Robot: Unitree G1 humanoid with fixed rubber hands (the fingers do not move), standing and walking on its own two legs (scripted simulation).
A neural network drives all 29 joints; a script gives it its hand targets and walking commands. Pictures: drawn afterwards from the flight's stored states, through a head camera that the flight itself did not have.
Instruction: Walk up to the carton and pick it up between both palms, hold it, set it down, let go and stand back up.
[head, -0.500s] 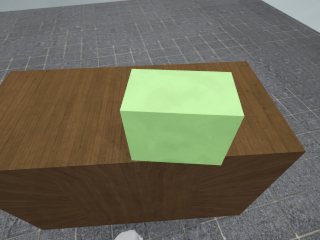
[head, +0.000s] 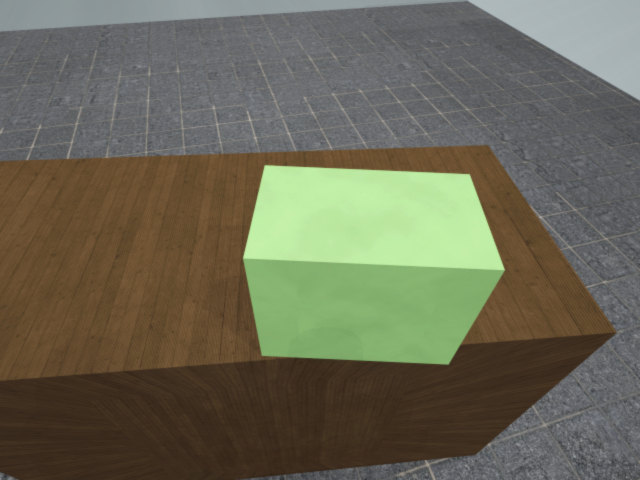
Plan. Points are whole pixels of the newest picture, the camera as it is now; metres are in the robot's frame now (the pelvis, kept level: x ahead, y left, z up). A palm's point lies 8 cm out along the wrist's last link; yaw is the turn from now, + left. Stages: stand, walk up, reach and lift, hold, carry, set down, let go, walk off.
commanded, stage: walk up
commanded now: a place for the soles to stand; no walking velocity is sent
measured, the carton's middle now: (360, 269) +0.38 -0.05 +0.05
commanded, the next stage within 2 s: reach and lift in 0.78 s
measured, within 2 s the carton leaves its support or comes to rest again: neither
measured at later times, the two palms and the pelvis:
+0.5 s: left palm out of the picture +0.02 +0.26 -0.13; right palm out of the picture +0.04 -0.26 -0.12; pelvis -0.01 +0.00 +0.00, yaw +0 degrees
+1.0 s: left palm (135, 465) +0.18 +0.25 -0.10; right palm (521, 475) +0.16 -0.26 -0.10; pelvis -0.02 +0.00 -0.02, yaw -2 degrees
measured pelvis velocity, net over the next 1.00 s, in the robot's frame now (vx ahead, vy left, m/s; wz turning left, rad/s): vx -0.02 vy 0.00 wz -0.03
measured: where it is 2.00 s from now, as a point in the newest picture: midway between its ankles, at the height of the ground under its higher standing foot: outside the picture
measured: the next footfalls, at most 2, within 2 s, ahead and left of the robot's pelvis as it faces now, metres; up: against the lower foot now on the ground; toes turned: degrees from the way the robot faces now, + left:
none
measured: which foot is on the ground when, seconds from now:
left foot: down 0.00-1.00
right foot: down 0.00-1.00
